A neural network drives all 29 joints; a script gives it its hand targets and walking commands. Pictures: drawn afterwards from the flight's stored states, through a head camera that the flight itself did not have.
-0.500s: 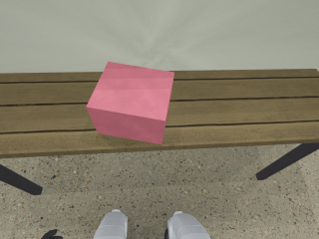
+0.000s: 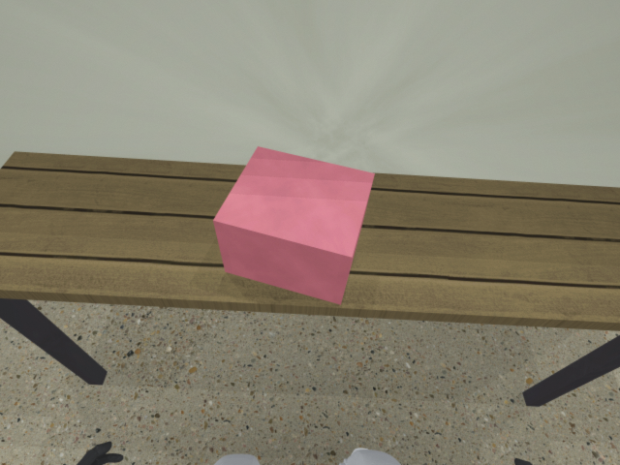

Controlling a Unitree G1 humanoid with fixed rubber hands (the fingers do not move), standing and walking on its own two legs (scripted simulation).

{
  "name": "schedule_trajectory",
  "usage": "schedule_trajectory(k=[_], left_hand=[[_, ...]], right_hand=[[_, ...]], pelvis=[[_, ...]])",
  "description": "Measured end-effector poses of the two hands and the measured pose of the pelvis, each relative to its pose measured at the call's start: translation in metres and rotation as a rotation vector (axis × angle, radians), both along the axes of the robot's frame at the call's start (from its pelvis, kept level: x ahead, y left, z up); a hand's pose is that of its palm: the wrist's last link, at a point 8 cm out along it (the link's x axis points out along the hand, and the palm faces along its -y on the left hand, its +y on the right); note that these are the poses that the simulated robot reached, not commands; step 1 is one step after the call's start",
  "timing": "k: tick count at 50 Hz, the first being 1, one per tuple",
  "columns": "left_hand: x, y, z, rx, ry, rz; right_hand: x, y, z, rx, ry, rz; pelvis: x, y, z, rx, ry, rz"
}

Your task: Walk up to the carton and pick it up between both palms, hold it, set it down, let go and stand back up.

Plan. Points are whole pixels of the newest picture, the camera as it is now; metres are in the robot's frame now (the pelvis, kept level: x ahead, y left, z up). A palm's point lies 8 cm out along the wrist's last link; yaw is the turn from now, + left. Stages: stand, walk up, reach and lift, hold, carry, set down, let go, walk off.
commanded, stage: walk up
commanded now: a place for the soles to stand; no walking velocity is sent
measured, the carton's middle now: (298, 223) +0.49 +0.03 -0.03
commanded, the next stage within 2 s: none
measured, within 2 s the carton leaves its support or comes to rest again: neither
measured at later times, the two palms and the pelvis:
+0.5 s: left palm out of the picture +0.10 +0.30 -0.11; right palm out of the picture +0.08 -0.30 -0.10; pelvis +0.00 +0.01 +0.00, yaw +0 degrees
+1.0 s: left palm out of the picture +0.08 +0.35 -0.11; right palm out of the picture +0.03 -0.25 -0.12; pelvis -0.01 +0.05 +0.00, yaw -2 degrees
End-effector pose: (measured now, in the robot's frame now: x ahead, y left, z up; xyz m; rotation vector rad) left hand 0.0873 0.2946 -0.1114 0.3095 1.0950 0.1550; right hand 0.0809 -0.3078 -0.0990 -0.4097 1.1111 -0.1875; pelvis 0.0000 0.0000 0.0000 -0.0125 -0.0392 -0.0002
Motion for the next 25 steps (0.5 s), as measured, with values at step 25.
schedule_trajectory(k=[25], left_hand=[[0.012, 0.007, 0.005, 0.016, -0.042, -0.016]], right_hand=[[0.001, 0.012, -0.001, 0.023, -0.017, -0.005]], pelvis=[[0.0, 0.007, 0.0, -0.004, -0.001, -0.006]])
